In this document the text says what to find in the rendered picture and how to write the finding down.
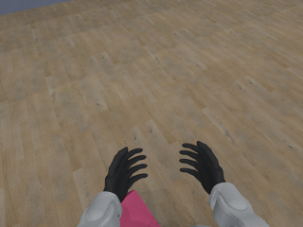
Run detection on right robot forearm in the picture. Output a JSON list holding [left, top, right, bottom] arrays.
[[208, 182, 270, 227]]

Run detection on left robot forearm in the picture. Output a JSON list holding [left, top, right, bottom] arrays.
[[77, 191, 123, 227]]

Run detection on robot left hand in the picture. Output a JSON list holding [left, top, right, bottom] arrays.
[[103, 147, 148, 203]]

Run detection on robot right hand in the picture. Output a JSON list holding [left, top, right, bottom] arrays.
[[179, 141, 225, 195]]

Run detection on carton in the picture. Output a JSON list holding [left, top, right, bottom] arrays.
[[119, 189, 160, 227]]

